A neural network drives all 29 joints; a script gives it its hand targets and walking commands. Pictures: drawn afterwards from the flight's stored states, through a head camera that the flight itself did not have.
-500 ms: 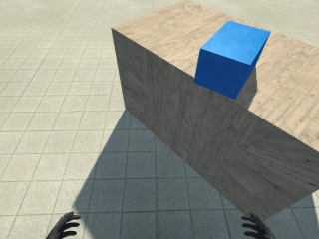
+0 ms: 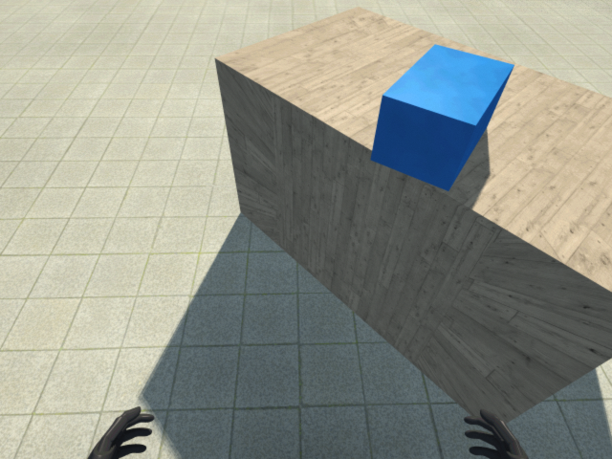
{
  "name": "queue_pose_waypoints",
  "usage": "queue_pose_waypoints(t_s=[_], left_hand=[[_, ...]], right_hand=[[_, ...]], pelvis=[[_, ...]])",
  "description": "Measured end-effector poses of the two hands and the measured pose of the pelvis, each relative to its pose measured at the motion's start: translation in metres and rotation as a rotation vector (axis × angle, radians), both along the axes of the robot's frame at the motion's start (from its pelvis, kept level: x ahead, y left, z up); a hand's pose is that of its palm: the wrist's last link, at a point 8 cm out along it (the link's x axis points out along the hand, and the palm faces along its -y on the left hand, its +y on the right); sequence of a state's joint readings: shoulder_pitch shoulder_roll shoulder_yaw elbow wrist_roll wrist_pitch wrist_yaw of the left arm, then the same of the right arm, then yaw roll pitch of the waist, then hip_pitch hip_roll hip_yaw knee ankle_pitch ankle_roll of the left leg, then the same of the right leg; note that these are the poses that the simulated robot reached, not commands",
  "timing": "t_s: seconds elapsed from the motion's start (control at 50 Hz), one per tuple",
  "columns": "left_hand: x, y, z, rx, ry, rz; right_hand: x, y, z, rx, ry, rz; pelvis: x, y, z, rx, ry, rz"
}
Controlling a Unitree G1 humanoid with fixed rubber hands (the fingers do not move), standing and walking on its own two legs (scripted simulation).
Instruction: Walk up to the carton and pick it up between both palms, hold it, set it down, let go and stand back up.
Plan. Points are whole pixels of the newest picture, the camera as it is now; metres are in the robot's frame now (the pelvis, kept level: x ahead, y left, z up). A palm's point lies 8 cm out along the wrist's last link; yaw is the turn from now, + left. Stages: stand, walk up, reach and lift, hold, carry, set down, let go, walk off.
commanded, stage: walk up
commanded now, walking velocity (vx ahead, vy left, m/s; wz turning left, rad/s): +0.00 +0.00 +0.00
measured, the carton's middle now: (441, 113) +0.80 -0.28 +0.02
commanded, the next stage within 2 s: none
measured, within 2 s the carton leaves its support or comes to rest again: neither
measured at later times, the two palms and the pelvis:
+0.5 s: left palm out of the picture +0.09 +0.27 -0.07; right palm out of the picture +0.13 -0.34 -0.10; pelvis +0.02 -0.03 -0.01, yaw -6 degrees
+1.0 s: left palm (52, 393) +0.24 +0.38 -0.10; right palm out of the picture +0.14 -0.23 -0.07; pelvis +0.09 +0.10 -0.01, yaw -14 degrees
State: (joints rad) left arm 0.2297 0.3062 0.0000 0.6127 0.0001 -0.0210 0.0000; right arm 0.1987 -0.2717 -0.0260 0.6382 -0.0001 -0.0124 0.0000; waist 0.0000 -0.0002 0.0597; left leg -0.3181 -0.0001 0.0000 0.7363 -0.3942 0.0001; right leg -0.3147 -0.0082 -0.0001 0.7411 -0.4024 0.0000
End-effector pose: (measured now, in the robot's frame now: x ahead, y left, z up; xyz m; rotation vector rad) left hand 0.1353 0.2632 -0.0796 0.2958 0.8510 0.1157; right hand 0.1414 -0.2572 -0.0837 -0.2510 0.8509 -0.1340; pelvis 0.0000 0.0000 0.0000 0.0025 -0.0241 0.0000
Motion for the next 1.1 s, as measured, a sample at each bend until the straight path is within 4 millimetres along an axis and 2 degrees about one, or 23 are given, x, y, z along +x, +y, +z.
queue_pose_waypoints(t_s=[0.16,0.22,0.34,0.44,0.52,0.58,0.66,0.74,0.82,0.9,0.96,1.0,1.06,1.1], left_hand=[[-0.010,0.001,0.000,0.001,-0.005,0.001],[-0.019,0.007,-0.002,0.014,0.013,-0.009],[-0.024,0.012,0.005,0.082,0.064,-0.046],[-0.031,0.006,0.005,0.140,0.097,-0.082],[-0.047,0.007,0.005,0.155,0.176,-0.085],[-0.050,0.013,0.004,0.165,0.212,-0.087],[-0.040,0.026,0.001,0.171,0.221,-0.098],[-0.019,0.044,-0.005,0.162,0.212,-0.126],[0.014,0.069,-0.015,0.141,0.191,-0.156],[0.061,0.096,-0.028,0.121,0.130,-0.181],[0.089,0.108,-0.027,0.105,0.107,-0.209],[0.100,0.115,-0.021,0.099,0.110,-0.231],[0.104,0.129,-0.010,0.106,0.143,-0.260],[0.099,0.144,0.000,0.124,0.182,-0.271]], right_hand=[[-0.009,-0.001,0.001,0.001,-0.006,0.000],[-0.010,-0.007,0.002,0.001,-0.025,-0.002],[-0.019,-0.040,0.000,-0.012,-0.035,-0.052],[-0.016,-0.075,-0.014,-0.020,-0.049,-0.098],[-0.016,-0.086,-0.015,-0.028,-0.036,-0.123],[-0.016,-0.086,-0.016,-0.034,-0.024,-0.136],[-0.014,-0.076,-0.017,-0.040,-0.010,-0.154],[-0.010,-0.057,-0.016,-0.048,-0.003,-0.172],[-0.002,-0.031,-0.014,-0.071,0.007,-0.192],[0.005,0.001,-0.013,-0.099,-0.002,-0.203],[0.005,0.021,0.001,-0.107,-0.003,-0.220],[0.002,0.032,0.014,-0.112,-0.011,-0.245],[-0.005,0.044,0.030,-0.115,-0.016,-0.288],[-0.009,0.053,0.037,-0.107,-0.008,-0.323]], pelvis=[[-0.008,0.000,0.000,0.000,-0.013,0.000],[-0.009,0.001,-0.002,0.002,-0.022,-0.009],[-0.001,-0.012,-0.004,0.029,-0.037,-0.039],[0.012,-0.027,-0.015,0.027,-0.052,-0.082],[0.022,-0.029,-0.014,0.020,-0.043,-0.111],[0.028,-0.025,-0.015,0.013,-0.036,-0.126],[0.037,-0.013,-0.017,-0.005,-0.030,-0.144],[0.048,0.008,-0.019,-0.022,-0.024,-0.167],[0.063,0.039,-0.023,-0.044,-0.010,-0.185],[0.078,0.073,-0.031,-0.073,-0.023,-0.198],[0.085,0.090,-0.022,-0.080,-0.035,-0.223],[0.090,0.101,-0.013,-0.074,-0.045,-0.248],[0.096,0.117,0.002,-0.055,-0.042,-0.286],[0.098,0.128,0.011,-0.046,-0.027,-0.309]])
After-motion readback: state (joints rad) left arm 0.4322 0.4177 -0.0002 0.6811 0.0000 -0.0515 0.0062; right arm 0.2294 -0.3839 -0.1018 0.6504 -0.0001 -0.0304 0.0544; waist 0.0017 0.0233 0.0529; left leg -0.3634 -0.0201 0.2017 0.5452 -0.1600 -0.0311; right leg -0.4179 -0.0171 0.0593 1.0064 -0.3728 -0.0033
